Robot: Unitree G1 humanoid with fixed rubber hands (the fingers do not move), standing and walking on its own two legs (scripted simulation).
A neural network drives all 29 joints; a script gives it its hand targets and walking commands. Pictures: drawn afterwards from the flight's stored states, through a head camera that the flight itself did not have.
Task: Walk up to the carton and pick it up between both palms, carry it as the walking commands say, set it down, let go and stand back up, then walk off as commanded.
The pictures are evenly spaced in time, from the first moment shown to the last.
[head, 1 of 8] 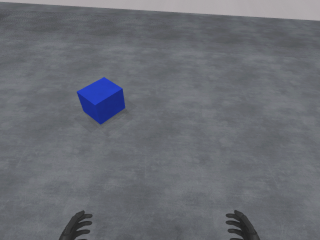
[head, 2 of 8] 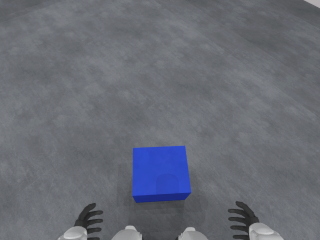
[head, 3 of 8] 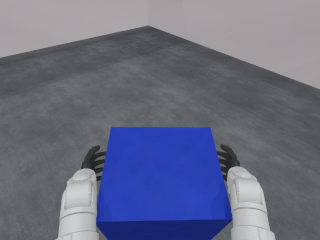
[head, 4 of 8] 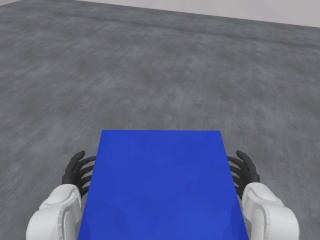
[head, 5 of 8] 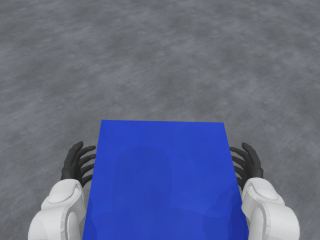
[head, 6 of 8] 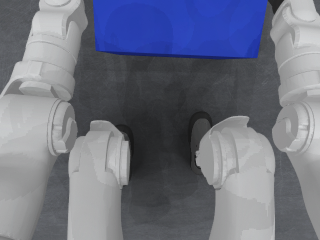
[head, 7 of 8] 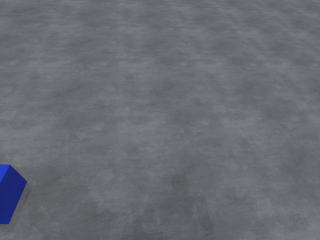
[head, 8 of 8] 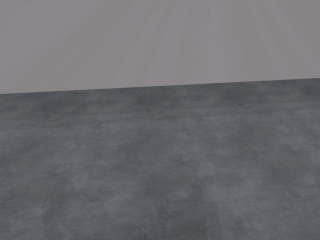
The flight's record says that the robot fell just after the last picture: no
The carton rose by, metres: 0.70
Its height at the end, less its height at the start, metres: +0.00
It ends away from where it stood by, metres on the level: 2.80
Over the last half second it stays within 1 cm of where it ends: yes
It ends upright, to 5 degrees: yes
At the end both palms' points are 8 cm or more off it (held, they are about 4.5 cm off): yes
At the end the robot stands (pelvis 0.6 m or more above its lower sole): yes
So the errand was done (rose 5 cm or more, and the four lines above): yes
